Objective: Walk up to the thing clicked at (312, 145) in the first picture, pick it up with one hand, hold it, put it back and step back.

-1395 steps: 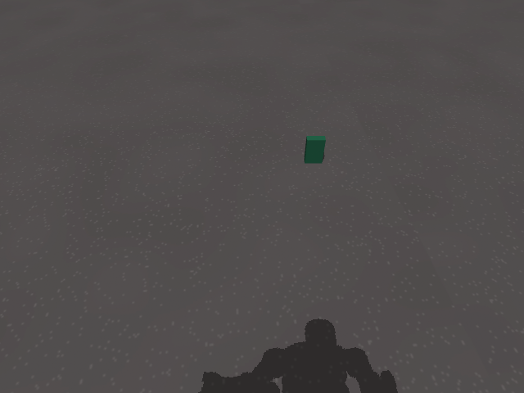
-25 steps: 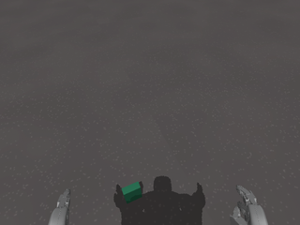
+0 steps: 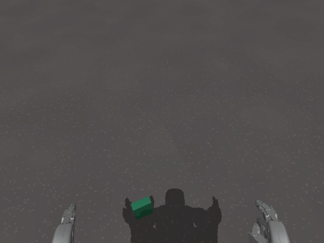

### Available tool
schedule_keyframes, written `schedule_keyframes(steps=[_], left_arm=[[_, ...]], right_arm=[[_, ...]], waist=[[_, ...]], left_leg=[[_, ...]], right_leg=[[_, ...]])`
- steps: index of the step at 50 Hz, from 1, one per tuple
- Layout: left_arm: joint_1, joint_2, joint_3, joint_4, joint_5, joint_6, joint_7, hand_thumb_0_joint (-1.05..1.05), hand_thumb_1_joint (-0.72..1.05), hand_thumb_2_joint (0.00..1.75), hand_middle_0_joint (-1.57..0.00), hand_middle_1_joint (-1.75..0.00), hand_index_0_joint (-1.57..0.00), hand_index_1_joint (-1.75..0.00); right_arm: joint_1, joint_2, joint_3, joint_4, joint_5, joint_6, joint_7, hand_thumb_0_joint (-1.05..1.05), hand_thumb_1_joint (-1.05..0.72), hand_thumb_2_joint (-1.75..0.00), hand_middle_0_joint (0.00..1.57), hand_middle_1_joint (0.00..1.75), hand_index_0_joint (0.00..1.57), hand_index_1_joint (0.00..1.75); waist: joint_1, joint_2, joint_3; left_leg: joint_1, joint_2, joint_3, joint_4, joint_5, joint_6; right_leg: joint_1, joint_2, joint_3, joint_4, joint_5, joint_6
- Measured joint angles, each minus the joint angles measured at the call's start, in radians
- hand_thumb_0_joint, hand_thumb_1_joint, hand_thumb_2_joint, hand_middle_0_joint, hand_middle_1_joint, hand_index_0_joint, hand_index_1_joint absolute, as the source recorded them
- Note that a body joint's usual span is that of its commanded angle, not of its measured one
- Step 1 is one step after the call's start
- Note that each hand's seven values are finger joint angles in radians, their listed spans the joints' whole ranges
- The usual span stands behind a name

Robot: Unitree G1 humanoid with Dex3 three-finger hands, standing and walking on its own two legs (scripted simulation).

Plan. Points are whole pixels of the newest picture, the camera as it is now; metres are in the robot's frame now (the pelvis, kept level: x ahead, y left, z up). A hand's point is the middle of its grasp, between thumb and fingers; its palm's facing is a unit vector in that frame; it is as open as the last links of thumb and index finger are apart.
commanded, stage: stand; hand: left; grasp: from the side
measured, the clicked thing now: (142, 208) +0.42 +0.13 -0.64
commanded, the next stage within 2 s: none
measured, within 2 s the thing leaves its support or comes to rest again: neither
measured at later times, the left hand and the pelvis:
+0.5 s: hand out of the picture +0.14 +0.22 -0.10, palm faces -0.02 -0.94 -0.34, open 8.9 cm; pelvis -0.01 +0.00 +0.01, yaw +0 degrees
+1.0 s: hand out of the picture +0.04 +0.26 -0.11, palm faces +0.01 -0.94 -0.34, open 7.4 cm; pelvis -0.01 +0.01 +0.05, yaw +0 degrees
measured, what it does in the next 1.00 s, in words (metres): rises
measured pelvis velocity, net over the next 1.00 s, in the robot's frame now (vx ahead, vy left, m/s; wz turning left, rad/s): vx -0.01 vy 0.01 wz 0.00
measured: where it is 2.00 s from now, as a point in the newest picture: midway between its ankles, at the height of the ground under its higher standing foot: outside the picture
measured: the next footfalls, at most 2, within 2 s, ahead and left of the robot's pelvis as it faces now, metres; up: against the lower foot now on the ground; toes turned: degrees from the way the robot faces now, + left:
none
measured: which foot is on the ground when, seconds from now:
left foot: down 0.00-1.00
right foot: down 0.00-1.00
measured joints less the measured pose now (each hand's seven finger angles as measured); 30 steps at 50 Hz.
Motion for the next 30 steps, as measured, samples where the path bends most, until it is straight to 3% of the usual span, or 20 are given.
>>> schedule_keyframes(steps=[8, 17, 21, 25, 30], left_arm=[[0.004, 0.002, 0.000, -0.001, 0.000, 0.002, 0.000, -0.01, -0.46, 0.15, -0.11, -0.14, -0.11, -0.13], [-0.002, 0.002, -0.001, 0.001, 0.000, 0.006, 0.000, -0.01, 0.06, 0.62, -0.19, -0.26, -0.18, -0.26], [-0.141, 0.053, -0.011, 0.281, 0.071, -0.146, -0.064, -0.01, 0.35, 0.76, -0.20, -0.28, -0.20, -0.28], [-0.213, 0.099, 0.005, 0.504, 0.066, -0.213, -0.106, 0.00, 0.61, 0.83, -0.20, -0.29, -0.20, -0.29], [-0.217, 0.124, 0.025, 0.683, 0.058, -0.249, -0.117, 0.00, 0.79, 0.88, -0.20, -0.30, -0.20, -0.29]], right_arm=[[0.000, 0.002, 0.000, -0.001, -0.002, 0.004, 0.002, 0.01, -0.90, -0.89, 0.21, 0.30, 0.20, 0.30], [0.001, 0.003, 0.001, -0.002, -0.001, 0.004, 0.002, 0.01, -0.90, -0.89, 0.21, 0.30, 0.20, 0.30], [-0.069, -0.030, 0.002, 0.143, -0.089, 0.058, 0.082, 0.01, -0.90, -0.89, 0.21, 0.30, 0.20, 0.30], [-0.094, -0.060, -0.018, 0.242, -0.078, 0.100, 0.147, 0.01, -0.90, -0.89, 0.21, 0.30, 0.20, 0.30], [-0.071, -0.092, -0.052, 0.316, -0.067, 0.114, 0.171, 0.01, -0.90, -0.89, 0.21, 0.30, 0.20, 0.30]], waist=[[0.000, -0.001, -0.003], [0.000, -0.001, 0.002], [0.026, -0.035, 0.077], [0.030, -0.057, 0.113], [0.029, -0.052, 0.123]], left_leg=[[0.006, -0.001, 0.000, 0.000, -0.002, 0.000], [0.005, -0.001, 0.000, 0.000, 0.004, 0.002], [0.092, -0.020, 0.020, -0.052, 0.032, 0.011], [0.156, -0.033, 0.031, -0.111, 0.062, 0.016], [0.220, -0.034, 0.035, -0.177, 0.090, 0.021]], right_leg=[[0.007, -0.001, 0.000, -0.001, -0.001, 0.001], [0.006, -0.001, 0.000, -0.003, 0.005, 0.002], [0.075, -0.019, 0.017, -0.021, 0.017, -0.003], [0.128, -0.033, 0.026, -0.059, 0.036, 0.001], [0.194, -0.033, 0.028, -0.132, 0.069, 0.008]])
